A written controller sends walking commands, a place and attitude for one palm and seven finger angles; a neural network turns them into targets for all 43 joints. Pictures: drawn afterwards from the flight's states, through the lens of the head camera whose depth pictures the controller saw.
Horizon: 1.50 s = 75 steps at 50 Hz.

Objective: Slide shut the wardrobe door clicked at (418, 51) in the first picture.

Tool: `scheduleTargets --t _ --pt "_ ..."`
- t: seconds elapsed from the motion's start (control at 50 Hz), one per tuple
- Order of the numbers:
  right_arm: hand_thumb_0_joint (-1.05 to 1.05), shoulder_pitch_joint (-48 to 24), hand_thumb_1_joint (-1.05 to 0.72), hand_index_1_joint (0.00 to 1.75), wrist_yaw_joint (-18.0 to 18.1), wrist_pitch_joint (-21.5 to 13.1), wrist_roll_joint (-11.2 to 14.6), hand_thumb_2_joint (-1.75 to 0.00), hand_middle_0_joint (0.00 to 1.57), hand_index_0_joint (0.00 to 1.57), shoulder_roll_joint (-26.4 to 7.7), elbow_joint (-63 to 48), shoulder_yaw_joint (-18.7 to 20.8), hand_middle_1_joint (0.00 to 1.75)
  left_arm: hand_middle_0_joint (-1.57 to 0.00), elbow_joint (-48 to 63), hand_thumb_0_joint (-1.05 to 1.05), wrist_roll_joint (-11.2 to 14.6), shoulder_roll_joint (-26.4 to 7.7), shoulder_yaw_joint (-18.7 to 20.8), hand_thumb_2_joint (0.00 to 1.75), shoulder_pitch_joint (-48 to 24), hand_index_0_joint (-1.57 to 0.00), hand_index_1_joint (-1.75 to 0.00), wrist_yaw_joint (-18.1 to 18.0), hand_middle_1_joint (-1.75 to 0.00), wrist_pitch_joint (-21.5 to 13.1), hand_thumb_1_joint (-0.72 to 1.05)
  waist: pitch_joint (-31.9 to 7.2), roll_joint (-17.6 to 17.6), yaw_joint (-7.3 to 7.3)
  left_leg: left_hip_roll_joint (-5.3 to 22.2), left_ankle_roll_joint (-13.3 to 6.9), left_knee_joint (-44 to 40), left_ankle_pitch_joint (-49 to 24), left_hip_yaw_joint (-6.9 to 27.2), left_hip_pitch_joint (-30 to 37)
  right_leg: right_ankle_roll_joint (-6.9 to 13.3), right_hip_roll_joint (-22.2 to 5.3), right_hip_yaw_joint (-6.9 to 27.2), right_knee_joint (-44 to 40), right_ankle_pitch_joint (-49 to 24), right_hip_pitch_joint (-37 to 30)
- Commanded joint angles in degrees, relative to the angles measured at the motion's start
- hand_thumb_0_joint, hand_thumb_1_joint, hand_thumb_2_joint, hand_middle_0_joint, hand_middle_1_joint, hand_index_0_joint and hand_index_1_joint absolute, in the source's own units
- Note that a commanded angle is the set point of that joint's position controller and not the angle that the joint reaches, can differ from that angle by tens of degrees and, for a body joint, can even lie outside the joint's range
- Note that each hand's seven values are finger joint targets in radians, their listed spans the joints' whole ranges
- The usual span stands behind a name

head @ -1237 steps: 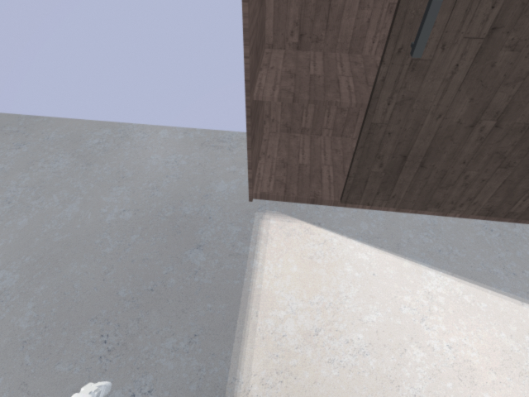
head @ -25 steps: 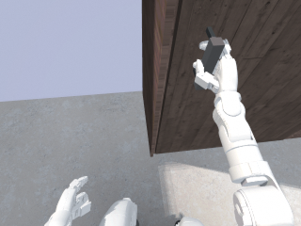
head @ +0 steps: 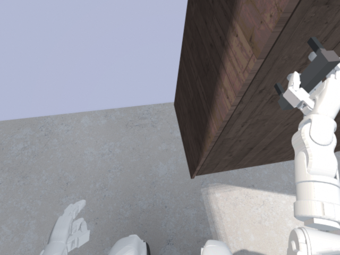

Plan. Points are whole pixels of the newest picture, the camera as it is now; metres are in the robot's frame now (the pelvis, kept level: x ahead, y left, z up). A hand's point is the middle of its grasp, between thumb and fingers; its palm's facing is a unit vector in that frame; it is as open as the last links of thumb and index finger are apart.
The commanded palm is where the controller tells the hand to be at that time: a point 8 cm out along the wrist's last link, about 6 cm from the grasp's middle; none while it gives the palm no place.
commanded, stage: stop walking and hold the door there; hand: right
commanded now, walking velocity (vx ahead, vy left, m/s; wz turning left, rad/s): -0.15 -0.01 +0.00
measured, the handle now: (299, 76) +0.45 -0.29 +0.14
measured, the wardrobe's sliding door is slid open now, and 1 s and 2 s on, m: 0.00 0.00 0.00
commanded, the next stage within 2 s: none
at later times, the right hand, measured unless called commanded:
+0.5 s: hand (296, 91) +0.40 -0.27 +0.14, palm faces +0.44 +0.86 -0.24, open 7.0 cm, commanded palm +0.36 -0.29 +0.14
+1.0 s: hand (298, 92) +0.40 -0.27 +0.14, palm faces +0.33 +0.92 -0.22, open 6.5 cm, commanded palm +0.36 -0.30 +0.14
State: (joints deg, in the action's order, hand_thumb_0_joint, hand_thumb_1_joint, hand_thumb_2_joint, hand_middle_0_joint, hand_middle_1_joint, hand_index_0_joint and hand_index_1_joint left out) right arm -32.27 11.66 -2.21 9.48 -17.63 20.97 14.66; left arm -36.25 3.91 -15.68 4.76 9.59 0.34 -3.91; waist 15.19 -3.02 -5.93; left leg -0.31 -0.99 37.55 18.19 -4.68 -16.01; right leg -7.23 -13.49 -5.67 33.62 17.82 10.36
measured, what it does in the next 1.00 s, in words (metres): steps on the spot: right foot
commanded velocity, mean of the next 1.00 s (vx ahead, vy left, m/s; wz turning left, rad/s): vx -0.05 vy -0.02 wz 0.00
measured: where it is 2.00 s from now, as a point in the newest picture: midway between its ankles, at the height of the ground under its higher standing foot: outside the picture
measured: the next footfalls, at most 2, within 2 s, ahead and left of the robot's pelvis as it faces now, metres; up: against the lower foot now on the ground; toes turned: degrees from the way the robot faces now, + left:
right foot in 0.24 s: +0.07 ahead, -0.14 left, +0.00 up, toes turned -6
left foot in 1.98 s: -0.03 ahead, -0.04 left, +0.00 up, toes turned +11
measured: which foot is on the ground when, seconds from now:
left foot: down 0.00-1.00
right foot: down 0.00-0.04, up 0.06-0.22, down 0.24-1.00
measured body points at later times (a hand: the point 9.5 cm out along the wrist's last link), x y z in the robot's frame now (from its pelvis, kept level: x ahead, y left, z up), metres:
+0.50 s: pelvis +0.03 +0.00 +0.02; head +0.07 +0.01 +0.46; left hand +0.19 +0.24 -0.08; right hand +0.37 -0.31 +0.15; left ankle +0.02 +0.08 -0.72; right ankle +0.03 -0.13 -0.72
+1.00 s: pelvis +0.00 -0.05 +0.02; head +0.00 -0.04 +0.47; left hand +0.07 +0.23 -0.09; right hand +0.38 -0.32 +0.15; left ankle +0.02 +0.08 -0.72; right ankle +0.03 -0.13 -0.72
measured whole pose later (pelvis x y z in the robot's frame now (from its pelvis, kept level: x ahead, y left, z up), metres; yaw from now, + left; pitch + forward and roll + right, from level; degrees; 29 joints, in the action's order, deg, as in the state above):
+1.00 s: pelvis +0.00 -0.05 +0.02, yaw +7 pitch -1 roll +0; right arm -19.5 9.2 -7.2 3.4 -22.8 32.1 15.9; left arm -41.0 2.3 -15.1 -0.2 16.6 -5.7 -1.1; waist -0.6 -0.6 1.5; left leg 0.1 0.5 25.3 10.6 1.3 -14.0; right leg 2.1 -2.7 -12.8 25.0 12.7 11.6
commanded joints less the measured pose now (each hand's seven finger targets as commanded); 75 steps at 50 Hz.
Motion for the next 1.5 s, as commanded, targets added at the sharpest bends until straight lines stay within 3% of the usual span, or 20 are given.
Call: scheduleTargets --t 0.0,0.02,0.04,0.06,0.08,0.1,0.12,0.18,0.22,0.26,0.34,0.4,0.48,0.54,0.64,0.7,0.92,1.22,1.36,1.48 --pt "0.00 -18.27 -0.90 1.40 -6.12 -8.61 -6.57 -0.90 0.45 0.45 3.41 -25.66 -17.94 1.40 -0.20 8.08 0.00 0.77 -3.57 0.93 0.90 -3.27 -0.20 -0.30 -1.15 -0.30 -4.70 0.90 -33.95 11.04 7.34 10.55 -0.99 -8.98 -66.21 13.37 20.98 6.37 6.24 -2.82 16.46 -13.39 -2.03" --pt "0.00 -15.65 -0.90 1.40 -5.77 -8.29 -6.47 -0.90 0.45 0.45 4.08 -26.04 -18.61 1.40 -0.20 8.21 0.00 1.05 -3.05 0.64 0.90 -3.64 -0.20 -0.30 -1.57 -0.30 -4.67 0.90 -33.65 13.70 6.24 14.83 -1.51 -6.21 -78.35 18.48 25.83 6.74 9.67 -0.07 19.74 9.54 7.22" --pt "0.00 -11.01 -0.90 1.40 -5.43 -8.26 -6.17 -0.90 0.45 0.45 5.86 -26.55 -20.25 1.40 -0.20 7.64 0.00 1.01 -2.10 -0.57 0.90 -2.78 -0.20 -0.30 -1.88 -0.30 -5.04 0.90 -31.87 10.62 6.20 16.34 -1.69 -6.11 -77.20 18.12 27.23 7.54 9.66 3.76 16.39 14.62 11.51" --pt "0.00 -6.57 -0.90 1.40 -0.90 -8.05 -7.74 -0.90 0.45 0.45 -39.05 -9.74 23.15 1.40 -0.20 3.75 0.00 -0.47 -5.79 0.07 0.90 0.67 -0.20 -0.30 -2.95 -0.30 -3.82 0.90 -32.46 10.11 4.88 18.74 -5.22 -5.19 -74.21 19.50 27.70 6.53 8.11 3.20 12.68 16.06 15.18" --pt "0.00 -7.67 -0.90 1.40 -1.17 -8.91 -7.50 -0.90 0.45 0.45 -30.61 -11.51 16.29 1.40 -0.20 3.83 0.00 -0.75 -5.33 -0.57 0.90 -0.94 -0.20 -0.30 -3.13 -0.30 -2.84 0.90 -34.18 9.74 3.53 18.66 -6.26 -4.67 -75.24 18.76 32.48 6.29 8.93 4.95 9.86 14.05 16.06" --pt "0.00 -7.89 -0.90 1.40 -1.91 -9.96 -7.32 -0.90 0.45 0.45 -22.41 -16.44 9.97 1.40 -0.20 5.42 0.00 -0.63 -3.81 -1.73 0.90 -3.33 -0.20 -0.30 -3.32 -0.30 -3.23 0.90 -35.18 6.36 4.33 17.50 -6.19 -4.60 -75.89 18.61 31.82 6.31 9.96 3.00 6.19 11.76 13.98" --pt "0.00 -7.81 -0.90 1.40 -1.97 -10.53 -7.06 -0.90 0.45 0.45 -20.43 -19.02 8.93 1.40 -0.20 5.73 0.00 -0.60 -3.59 -2.09 0.90 -3.98 -0.20 -0.30 -3.53 -0.30 -3.36 0.90 -35.85 6.17 4.85 16.79 -5.56 -4.04 -75.88 17.21 32.27 6.10 10.34 1.81 1.60 6.92 11.86" --pt "0.00 -3.38 -0.90 1.40 -2.15 -10.50 -6.57 -0.90 0.45 0.45 -17.22 -21.58 6.34 1.40 -0.20 6.99 0.00 -0.10 -4.36 -1.24 0.90 -5.04 -0.20 -0.30 -3.99 -0.30 -2.65 0.90 -36.16 10.10 5.57 12.74 -0.65 -3.58 -68.35 12.43 24.06 7.03 7.94 0.00 -8.01 -15.65 -2.50" --pt "0.00 -1.17 -0.90 1.40 -2.97 -10.75 -6.80 -0.90 0.45 0.45 -15.86 -23.16 4.83 1.40 -0.20 7.89 0.00 0.14 -6.26 -0.45 0.90 -4.45 -0.20 -0.30 -3.49 -0.30 -2.51 0.90 -35.99 5.19 5.50 9.35 2.10 -5.93 -54.13 11.81 12.76 9.15 2.25 2.13 -3.90 -40.40 -12.93" --pt "0.00 3.98 -0.90 1.40 -3.48 -10.03 -7.35 -0.90 0.45 0.45 -13.93 -20.50 3.39 1.40 -0.20 8.30 0.00 -0.16 -6.27 -0.71 0.90 -3.93 -0.20 -0.30 -3.23 -0.30 -2.19 0.90 -33.64 -0.75 6.17 7.28 1.74 -7.25 -45.30 10.53 7.57 9.50 0.86 1.84 -2.71 -47.65 -16.33" --pt "0.00 4.09 -0.90 1.40 -3.39 -9.39 -7.41 -0.90 0.45 0.45 -16.43 -25.08 4.59 1.40 -0.20 8.84 0.00 -1.24 -5.21 -1.80 0.90 -3.90 -0.20 -0.30 -3.40 -0.30 -2.26 0.90 -32.39 -10.19 6.18 2.60 1.46 -6.28 -11.10 5.25 -0.99 11.39 -3.46 2.96 -4.92 -59.49 -23.62" --pt "0.00 5.56 -0.90 1.40 -3.71 -7.99 -7.56 -0.90 0.45 0.45 -15.58 -22.54 3.62 1.40 -0.20 9.46 0.00 -1.62 -5.26 -2.66 0.90 -3.26 -0.20 -0.30 -3.12 -0.30 -2.24 0.90 -29.90 -9.66 6.38 2.05 1.08 -9.64 -12.35 4.09 1.40 10.25 -2.41 1.51 -5.44 -51.49 -19.07" --pt "0.00 6.34 -0.90 1.40 -3.32 -6.96 -6.74 -0.90 0.45 0.45 -18.64 -16.58 6.41 1.40 -0.20 8.94 0.00 -1.26 -5.37 -2.56 0.90 -2.88 -0.20 -0.30 -4.24 -0.30 -1.51 0.90 -32.10 2.90 6.56 6.86 0.08 -12.28 -47.74 13.03 12.82 6.96 4.20 -0.62 -2.07 -24.37 -6.94" --pt "0.00 5.49 -0.90 1.40 -3.14 -6.64 -6.74 -0.90 0.45 0.45 -19.04 -9.77 6.73 1.40 -0.20 6.93 0.00 -1.50 -5.75 -2.56 0.90 -1.95 -0.20 -0.30 -5.09 -0.30 -0.68 0.90 -30.82 4.74 6.84 8.81 -0.62 -13.20 -45.04 15.18 13.34 6.76 7.35 1.00 -4.63 -6.64 -1.35" --pt "0.00 2.36 -0.90 1.40 -3.53 -7.38 -6.80 -0.90 0.45 0.45 -18.20 -5.66 5.08 1.40 -0.20 5.63 0.00 -1.81 -6.64 -2.81 0.90 -2.38 -0.20 -0.30 -5.95 -0.30 0.12 0.90 -27.37 -0.28 6.70 4.40 0.78 -15.60 -19.57 10.93 4.44 8.48 3.97 2.74 -11.68 -12.81 -6.09" --pt "0.00 2.66 -0.90 1.40 -3.40 -7.45 -7.09 -0.90 0.45 0.45 -18.61 -2.02 5.05 1.40 -0.20 5.10 0.00 -1.64 -7.24 -2.68 0.90 -1.19 -0.20 -0.30 -6.24 -0.30 0.34 0.90 -25.35 -0.01 6.41 3.22 0.96 -15.89 -13.86 9.80 3.57 8.86 3.13 3.15 -13.91 -9.54 -4.01" --pt "0.00 -3.79 -0.90 1.40 -4.06 -8.84 -7.50 -0.90 0.45 0.45 -13.94 -1.01 -0.67 1.40 -0.20 3.70 0.00 -1.67 -7.34 -2.54 0.90 0.67 -0.20 -0.30 -6.80 -0.30 -0.43 0.90 -25.27 -2.45 6.68 2.72 0.80 -13.74 -11.55 7.92 1.93 8.93 2.29 3.45 -15.82 -8.15 -4.60" --pt "0.00 -5.45 -0.90 1.40 -4.47 -9.58 -7.46 -0.90 0.45 0.45 -10.68 -1.66 -3.56 1.40 -0.20 2.91 0.00 -1.75 -6.54 -2.69 0.90 1.00 -0.20 -0.30 -6.61 -0.30 -0.83 0.90 -26.65 0.11 6.85 3.05 0.80 -13.38 -15.28 8.34 0.44 8.43 2.93 2.52 -13.45 -13.05 -7.57" --pt "0.00 -4.89 -0.90 1.40 -4.17 -8.97 -7.67 -0.90 0.45 0.45 -11.17 -4.19 -3.41 1.40 -0.20 4.41 0.00 -1.43 -6.51 -1.69 0.90 -0.04 -0.20 -0.30 -6.46 -0.30 2.30 0.90 -29.39 4.80 7.19 10.37 -1.04 -13.62 -37.69 14.00 4.44 6.88 6.91 0.86 -4.72 -20.16 -5.96" --pt "0.00 -7.48 -0.90 1.40 -3.53 -7.26 -8.08 -0.90 0.45 0.45 -11.31 -3.57 -3.67 1.40 -0.20 5.61 0.00 -1.49 -6.31 -1.79 0.90 -2.33 -0.20 -0.30 -6.44 -0.30 5.43 0.90 -29.73 10.66 6.46 18.32 -3.60 -13.22 -39.58 16.89 7.66 6.23 9.15 2.83 -2.79 -4.20 0.90"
